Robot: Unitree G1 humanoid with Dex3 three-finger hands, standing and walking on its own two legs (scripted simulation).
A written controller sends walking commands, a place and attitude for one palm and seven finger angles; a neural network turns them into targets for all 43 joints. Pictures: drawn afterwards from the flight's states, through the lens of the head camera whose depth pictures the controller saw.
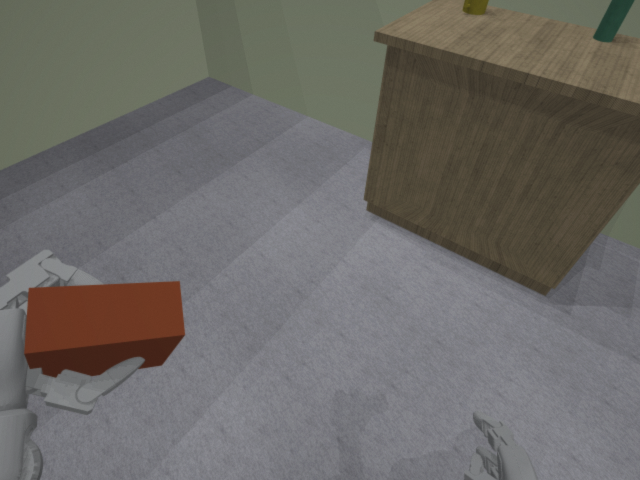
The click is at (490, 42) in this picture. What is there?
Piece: table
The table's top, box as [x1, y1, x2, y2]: [374, 0, 639, 116]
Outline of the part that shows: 374,34 375,41 639,116 639,38 616,33 611,42 601,42 595,40 592,37 596,29 488,5 484,14 472,15 462,11 464,0 432,0 376,30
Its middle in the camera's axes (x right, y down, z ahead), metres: +0.70 -0.61 +1.23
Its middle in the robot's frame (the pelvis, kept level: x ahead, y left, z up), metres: +1.37 -0.63 +0.03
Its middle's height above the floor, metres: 0.80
